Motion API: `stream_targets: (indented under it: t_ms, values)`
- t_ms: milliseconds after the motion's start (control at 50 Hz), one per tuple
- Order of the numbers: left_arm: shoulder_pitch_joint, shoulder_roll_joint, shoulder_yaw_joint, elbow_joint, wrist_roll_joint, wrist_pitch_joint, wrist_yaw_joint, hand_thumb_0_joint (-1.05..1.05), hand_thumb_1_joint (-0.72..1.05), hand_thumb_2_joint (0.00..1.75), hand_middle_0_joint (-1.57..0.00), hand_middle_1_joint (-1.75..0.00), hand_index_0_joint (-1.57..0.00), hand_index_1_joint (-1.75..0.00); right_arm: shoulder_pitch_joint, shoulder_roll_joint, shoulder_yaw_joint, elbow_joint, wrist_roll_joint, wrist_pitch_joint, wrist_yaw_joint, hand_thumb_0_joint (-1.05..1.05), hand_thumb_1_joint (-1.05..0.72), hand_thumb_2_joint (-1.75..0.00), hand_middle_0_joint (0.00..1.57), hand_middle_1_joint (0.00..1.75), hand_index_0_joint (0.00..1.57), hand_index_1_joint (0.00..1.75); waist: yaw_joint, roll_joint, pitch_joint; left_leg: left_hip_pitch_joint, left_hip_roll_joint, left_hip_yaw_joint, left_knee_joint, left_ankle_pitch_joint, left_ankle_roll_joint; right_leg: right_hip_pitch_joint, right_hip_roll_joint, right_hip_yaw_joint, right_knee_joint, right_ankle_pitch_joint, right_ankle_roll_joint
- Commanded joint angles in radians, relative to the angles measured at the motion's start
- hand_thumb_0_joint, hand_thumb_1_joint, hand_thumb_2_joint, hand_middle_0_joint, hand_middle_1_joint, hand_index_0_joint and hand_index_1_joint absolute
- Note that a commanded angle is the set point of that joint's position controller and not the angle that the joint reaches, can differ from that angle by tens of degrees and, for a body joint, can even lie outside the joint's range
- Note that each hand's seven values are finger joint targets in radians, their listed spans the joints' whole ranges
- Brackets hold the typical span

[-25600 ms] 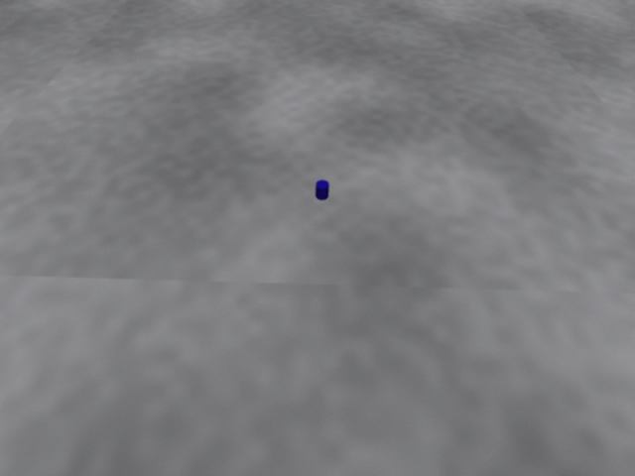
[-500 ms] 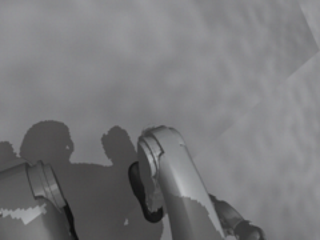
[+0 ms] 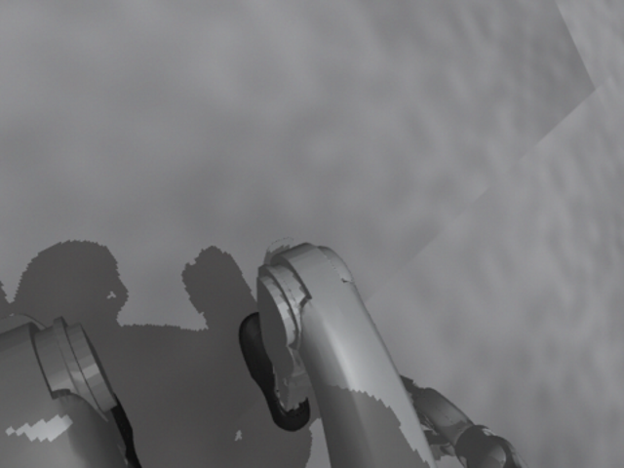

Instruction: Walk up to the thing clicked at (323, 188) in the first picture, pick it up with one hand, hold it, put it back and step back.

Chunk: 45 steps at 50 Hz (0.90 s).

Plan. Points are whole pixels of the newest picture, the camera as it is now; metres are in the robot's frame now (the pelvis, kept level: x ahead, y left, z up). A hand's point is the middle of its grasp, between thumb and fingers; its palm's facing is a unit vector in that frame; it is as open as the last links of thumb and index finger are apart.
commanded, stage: open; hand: left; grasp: from above
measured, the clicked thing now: out of the picture +0.44 +0.34 -0.26
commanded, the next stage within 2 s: withdraw in 0.64 s
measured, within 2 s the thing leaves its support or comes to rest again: neither
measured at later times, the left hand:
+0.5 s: hand out of the picture +0.42 +0.34 -0.24, palm faces -0.45 -0.17 -0.88, open 13.5 cm
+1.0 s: hand out of the picture +0.45 +0.35 -0.19, palm faces -0.28 -0.12 -0.95, open 14.1 cm
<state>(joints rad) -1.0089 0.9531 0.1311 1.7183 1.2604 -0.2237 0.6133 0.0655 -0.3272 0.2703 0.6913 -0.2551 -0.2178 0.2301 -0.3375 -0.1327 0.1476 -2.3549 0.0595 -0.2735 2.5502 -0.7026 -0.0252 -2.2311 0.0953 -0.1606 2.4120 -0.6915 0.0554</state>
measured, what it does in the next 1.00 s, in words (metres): stands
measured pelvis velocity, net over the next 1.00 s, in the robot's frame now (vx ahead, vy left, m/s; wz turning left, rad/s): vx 0.00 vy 0.00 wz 0.01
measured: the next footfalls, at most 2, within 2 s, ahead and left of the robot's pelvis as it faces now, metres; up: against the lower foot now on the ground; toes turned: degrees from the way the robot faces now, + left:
none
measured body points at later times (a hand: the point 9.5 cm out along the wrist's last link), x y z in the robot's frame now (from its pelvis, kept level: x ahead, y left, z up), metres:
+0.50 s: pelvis +0.00 +0.00 +0.00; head +0.27 +0.12 +0.34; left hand +0.44 +0.35 -0.19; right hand +0.08 -0.25 -0.07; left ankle +0.07 +0.14 -0.27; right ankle +0.11 -0.12 -0.27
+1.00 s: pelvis +0.00 +0.00 +0.01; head +0.25 +0.12 +0.36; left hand +0.46 +0.35 -0.13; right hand +0.09 -0.25 -0.07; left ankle +0.07 +0.14 -0.27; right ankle +0.11 -0.12 -0.27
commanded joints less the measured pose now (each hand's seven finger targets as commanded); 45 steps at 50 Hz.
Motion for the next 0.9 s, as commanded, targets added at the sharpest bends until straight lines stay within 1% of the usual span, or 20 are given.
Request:
stream_targets:
  t_ms: [0,80,180,240,280,320,340,360,400,480,520,540,560,620,640,660,680,760,800,880]
  values:
    - [-0.270,0.252,-0.010,-0.134,-0.014,-0.005,0.040,0.00,-0.04,0.56,-0.43,-0.68,-0.48,-0.64,0.169,-0.302,-0.090,0.009,0.005,-0.005,-0.008,0.00,-0.89,-0.90,0.20,0.30,0.20,0.30,-0.023,0.488,-0.663,0.468,0.011,0.122,-0.234,0.180,0.038,0.336,0.029,-0.110,-0.228,0.255,-0.067]
    - [-0.230,0.245,-0.008,-0.108,-0.012,0.004,0.041,0.00,-0.14,0.66,-0.37,-0.74,-0.40,-0.71,0.158,-0.297,-0.089,0.007,0.003,-0.003,-0.007,0.00,-0.89,-0.90,0.20,0.30,0.20,0.30,-0.011,0.491,-0.682,0.486,0.015,0.119,-0.239,0.199,0.034,0.363,0.036,-0.105,-0.226,0.274,-0.070]
    - [-0.227,0.226,-0.023,-0.094,-0.025,0.022,0.019,0.00,-0.27,0.76,-0.28,-0.80,-0.29,-0.80,0.172,-0.307,-0.096,0.007,0.004,-0.009,0.001,0.00,-0.89,-0.90,0.20,0.30,0.20,0.30,-0.028,0.492,-0.650,0.491,0.014,0.115,-0.241,0.206,0.034,0.340,0.033,-0.113,-0.224,0.279,-0.069]
    - [-0.241,0.238,-0.015,-0.152,-0.038,0.018,0.018,0.00,-0.33,0.81,-0.24,-0.84,-0.24,-0.83,0.168,-0.305,-0.087,0.003,0.005,-0.007,0.000,0.00,-0.89,-0.90,0.20,0.30,0.20,0.30,-0.008,0.518,-0.699,0.513,0.015,0.115,-0.250,0.241,0.031,0.377,0.033,-0.111,-0.227,0.308,-0.071]
    - [-0.230,0.217,-0.029,-0.130,-0.038,0.014,0.012,0.00,-0.40,0.86,-0.19,-0.88,-0.19,-0.88,0.167,-0.304,-0.088,0.004,0.007,-0.008,0.000,0.00,-0.89,-0.90,0.20,0.30,0.20,0.30,-0.024,0.499,-0.662,0.501,0.013,0.111,-0.253,0.220,0.030,0.353,0.032,-0.116,-0.222,0.288,-0.071]
    - [-0.214,0.252,-0.002,-0.102,-0.036,0.012,0.009,0.00,-0.44,0.90,-0.15,-0.91,-0.14,-0.91,0.180,-0.318,-0.094,0.010,0.009,-0.006,-0.001,0.00,-0.89,-0.90,0.20,0.30,0.20,0.30,-0.027,0.484,-0.649,0.484,0.013,0.110,-0.248,0.211,0.031,0.342,0.031,-0.119,-0.221,0.279,-0.070]
    - [-0.231,0.246,-0.008,-0.115,-0.036,0.007,0.004,0.00,-0.46,0.92,-0.14,-0.91,-0.13,-0.92,0.178,-0.319,-0.094,0.002,0.012,-0.005,-0.002,0.00,-0.89,-0.90,0.20,0.30,0.20,0.30,-0.032,0.484,-0.636,0.482,0.013,0.106,-0.249,0.201,0.031,0.331,0.027,-0.120,-0.219,0.268,-0.070]
    - [-0.224,0.276,0.016,-0.130,-0.033,0.004,0.006,0.00,-0.48,0.94,-0.13,-0.92,-0.12,-0.93,0.187,-0.319,-0.097,0.011,0.010,-0.001,-0.004,0.00,-0.89,-0.90,0.20,0.30,0.20,0.30,-0.022,0.502,-0.659,0.496,0.015,0.110,-0.250,0.217,0.032,0.356,0.029,-0.114,-0.225,0.284,-0.070]
    - [-0.252,0.250,-0.006,-0.145,-0.031,-0.006,0.009,0.00,-0.49,0.95,-0.11,-0.95,-0.10,-0.96,0.171,-0.306,-0.087,0.001,0.006,0.001,-0.004,0.00,-0.89,-0.90,0.20,0.30,0.20,0.30,-0.027,0.513,-0.663,0.494,0.015,0.111,-0.252,0.207,0.031,0.360,0.031,-0.112,-0.227,0.278,-0.072]
    - [-0.229,0.264,0.010,-0.105,-0.021,-0.015,0.006,0.00,-0.55,1.00,-0.07,-0.98,-0.05,-0.99,0.196,-0.314,-0.090,0.006,0.001,0.006,-0.005,0.00,-0.89,-0.90,0.20,0.30,0.20,0.30,-0.045,0.460,-0.630,0.453,0.013,0.117,-0.232,0.185,0.042,0.362,0.032,-0.100,-0.240,0.268,-0.064]
    - [-0.235,0.258,0.004,-0.119,-0.028,-0.023,0.010,0.00,-0.54,1.00,-0.06,-0.98,-0.05,-1.00,0.179,-0.309,-0.088,0.002,0.000,0.007,-0.008,0.00,-0.89,-0.90,0.20,0.30,0.20,0.30,-0.031,0.471,-0.646,0.460,0.015,0.113,-0.240,0.179,0.039,0.363,0.031,-0.104,-0.244,0.257,-0.066]
    - [-0.266,0.226,-0.028,-0.173,-0.029,-0.031,0.009,0.00,-0.55,1.01,-0.06,-0.99,-0.04,-1.00,0.171,-0.298,-0.079,-0.008,-0.003,0.006,-0.007,0.00,-0.89,-0.90,0.20,0.30,0.20,0.30,-0.029,0.486,-0.663,0.481,0.013,0.112,-0.248,0.187,0.035,0.368,0.033,-0.110,-0.240,0.263,-0.068]
    - [-0.232,0.252,-0.008,-0.124,-0.024,-0.026,0.010,0.00,-0.55,1.00,-0.06,-0.99,-0.04,-1.01,0.168,-0.311,-0.087,0.000,0.001,0.005,-0.009,0.00,-0.89,-0.90,0.20,0.30,0.20,0.30,-0.029,0.495,-0.655,0.498,0.012,0.108,-0.253,0.179,0.031,0.344,0.028,-0.121,-0.233,0.252,-0.070]
    - [-0.242,0.237,-0.028,-0.145,-0.011,-0.030,0.011,0.00,-0.54,1.01,-0.06,-0.99,-0.04,-1.01,0.164,-0.308,-0.089,0.001,0.001,0.007,-0.006,0.00,-0.89,-0.90,0.20,0.30,0.20,0.30,-0.023,0.520,-0.655,0.502,0.015,0.105,-0.259,0.189,0.025,0.336,0.032,-0.118,-0.217,0.257,-0.076]
    - [-0.197,0.267,0.015,-0.105,-0.010,-0.021,0.018,0.00,-0.53,0.99,-0.05,-1.00,-0.04,-1.01,0.177,-0.319,-0.096,0.006,-0.002,0.010,-0.009,0.00,-0.88,-0.90,0.20,0.30,0.20,0.30,-0.018,0.494,-0.673,0.511,0.014,0.106,-0.254,0.206,0.027,0.355,0.034,-0.123,-0.226,0.273,-0.070]
    - [-0.232,0.239,-0.019,-0.151,-0.008,-0.024,0.019,0.00,-0.53,1.00,-0.05,-0.99,-0.04,-1.00,0.166,-0.304,-0.089,-0.003,-0.001,0.011,-0.007,0.00,-0.88,-0.90,0.20,0.30,0.20,0.30,-0.014,0.509,-0.671,0.492,0.014,0.114,-0.245,0.211,0.030,0.355,0.035,-0.111,-0.225,0.282,-0.070]
    - [-0.226,0.258,0.000,-0.120,-0.015,-0.019,0.024,0.00,-0.54,1.00,-0.05,-0.98,-0.04,-1.00,0.177,-0.309,-0.086,0.001,-0.003,0.010,-0.004,0.00,-0.88,-0.90,0.20,0.30,0.20,0.30,-0.024,0.490,-0.666,0.488,0.013,0.113,-0.241,0.211,0.032,0.356,0.031,-0.114,-0.229,0.284,-0.067]
    - [-0.230,0.256,0.003,-0.174,-0.011,-0.008,0.039,0.00,-0.52,0.97,-0.05,-1.01,-0.07,-0.99,0.176,-0.304,-0.085,0.002,-0.004,0.009,-0.003,0.00,-0.89,-0.90,0.20,0.30,0.20,0.30,-0.008,0.519,-0.703,0.516,0.015,0.120,-0.241,0.264,0.031,0.382,0.037,-0.109,-0.226,0.337,-0.067]
    - [-0.242,0.285,0.036,-0.234,-0.015,-0.001,0.051,0.00,-0.53,0.98,-0.05,-1.00,-0.07,-0.99,0.183,-0.304,-0.093,0.006,-0.001,0.009,0.001,0.00,-0.90,-0.90,0.20,0.30,0.20,0.30,0.009,0.551,-0.750,0.532,0.014,0.124,-0.242,0.282,0.028,0.392,0.033,-0.109,-0.221,0.351,-0.068]
    - [-0.203,0.276,0.070,-0.360,-0.023,0.043,0.036,0.00,-0.54,0.99,-0.06,-1.00,-0.06,-0.99,0.170,-0.292,-0.134,-0.002,0.015,0.015,0.012,0.00,-0.90,-0.90,0.20,0.30,0.20,0.30,0.056,0.665,-0.843,0.612,0.012,0.133,-0.273,0.297,0.013,0.358,0.026,-0.102,-0.206,0.342,-0.081]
